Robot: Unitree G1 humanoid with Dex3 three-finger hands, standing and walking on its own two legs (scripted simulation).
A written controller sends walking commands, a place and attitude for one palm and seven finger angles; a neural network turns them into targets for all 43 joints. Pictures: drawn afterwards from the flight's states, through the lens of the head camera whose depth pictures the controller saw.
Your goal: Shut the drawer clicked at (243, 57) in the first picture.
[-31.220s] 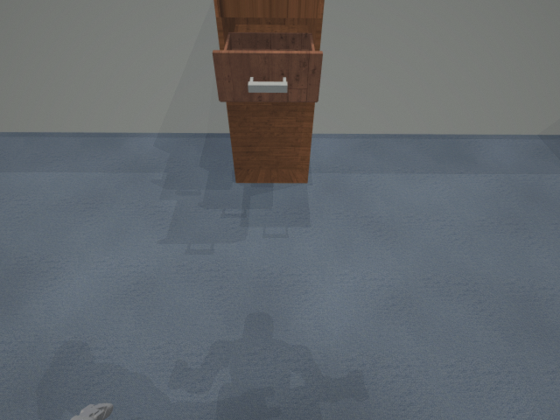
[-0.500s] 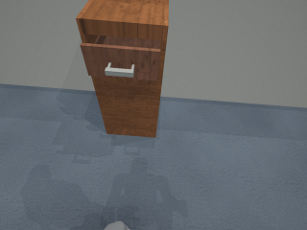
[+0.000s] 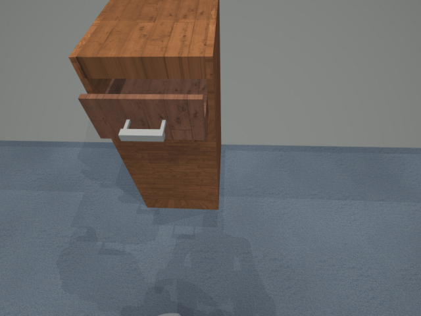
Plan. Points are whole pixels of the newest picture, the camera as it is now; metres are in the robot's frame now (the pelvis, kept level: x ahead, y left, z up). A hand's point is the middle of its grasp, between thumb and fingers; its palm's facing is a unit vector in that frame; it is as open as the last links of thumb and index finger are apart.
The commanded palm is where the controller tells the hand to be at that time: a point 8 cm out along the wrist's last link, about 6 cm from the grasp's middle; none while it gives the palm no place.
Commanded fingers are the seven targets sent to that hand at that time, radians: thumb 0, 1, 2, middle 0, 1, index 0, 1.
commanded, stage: come to a stop and stand still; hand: left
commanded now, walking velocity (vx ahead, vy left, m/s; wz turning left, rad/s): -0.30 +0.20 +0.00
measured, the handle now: (144, 129) +0.58 +0.22 -0.04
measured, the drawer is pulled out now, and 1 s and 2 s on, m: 0.08 0.08 0.08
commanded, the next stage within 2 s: look again from close up in 1.62 s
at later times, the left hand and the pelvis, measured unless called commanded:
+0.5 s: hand out of the picture +0.06 +0.22 -0.17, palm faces +0.02 -0.96 -0.26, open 7.4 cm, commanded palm none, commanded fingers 0.00 0.90 0.90 -0.20 -0.30 -0.20 -0.30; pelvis +0.00 +0.02 +0.00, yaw -1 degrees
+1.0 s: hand out of the picture -0.01 +0.13 -0.18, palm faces -0.01 -0.99 -0.16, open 7.4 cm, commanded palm none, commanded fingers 0.00 0.90 0.90 -0.20 -0.30 -0.20 -0.30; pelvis -0.01 -0.03 +0.00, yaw -1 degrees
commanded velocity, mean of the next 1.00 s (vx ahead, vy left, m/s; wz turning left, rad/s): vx -0.05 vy -0.01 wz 0.00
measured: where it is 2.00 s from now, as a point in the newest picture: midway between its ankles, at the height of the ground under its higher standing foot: outside the picture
